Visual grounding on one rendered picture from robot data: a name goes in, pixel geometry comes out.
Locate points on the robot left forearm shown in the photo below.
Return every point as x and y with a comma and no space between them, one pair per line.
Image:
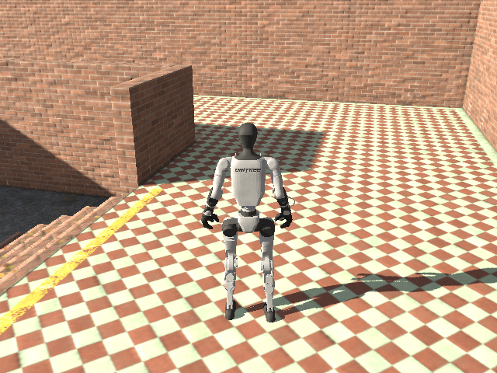
210,204

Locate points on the left robot upper arm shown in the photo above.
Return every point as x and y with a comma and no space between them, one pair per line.
219,176

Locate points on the right robot upper arm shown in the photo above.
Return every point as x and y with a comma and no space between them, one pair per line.
276,177

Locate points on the robot right forearm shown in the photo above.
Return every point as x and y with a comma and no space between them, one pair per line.
284,204

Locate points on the left robot hand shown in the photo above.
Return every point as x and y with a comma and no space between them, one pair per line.
211,218

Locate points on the right robot thigh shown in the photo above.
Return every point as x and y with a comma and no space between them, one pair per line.
266,236

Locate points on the right robot hand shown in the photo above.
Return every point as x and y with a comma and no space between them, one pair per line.
281,217

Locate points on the right robot shin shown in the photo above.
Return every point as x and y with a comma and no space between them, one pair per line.
269,285

